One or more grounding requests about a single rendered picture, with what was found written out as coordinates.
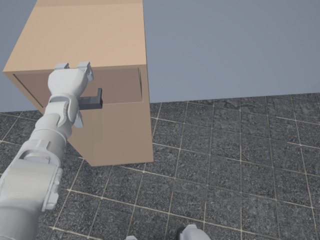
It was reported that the drawer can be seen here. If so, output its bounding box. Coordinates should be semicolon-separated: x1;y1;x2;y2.
15;67;142;108

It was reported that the right robot thigh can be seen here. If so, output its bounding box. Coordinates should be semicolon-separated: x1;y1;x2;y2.
179;228;211;240

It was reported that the robot left upper arm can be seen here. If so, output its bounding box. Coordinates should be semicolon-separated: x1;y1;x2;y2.
0;159;63;240

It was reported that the robot left hand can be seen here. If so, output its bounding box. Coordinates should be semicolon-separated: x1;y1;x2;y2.
48;61;94;128

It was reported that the robot left forearm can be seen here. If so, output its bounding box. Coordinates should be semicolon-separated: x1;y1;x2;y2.
0;93;79;195

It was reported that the handle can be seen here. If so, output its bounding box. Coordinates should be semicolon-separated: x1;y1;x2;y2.
78;88;103;110

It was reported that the cabinet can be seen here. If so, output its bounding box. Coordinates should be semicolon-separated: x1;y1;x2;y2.
2;0;154;167

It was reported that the right robot shin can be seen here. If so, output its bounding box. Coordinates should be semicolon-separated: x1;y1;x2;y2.
183;224;197;231

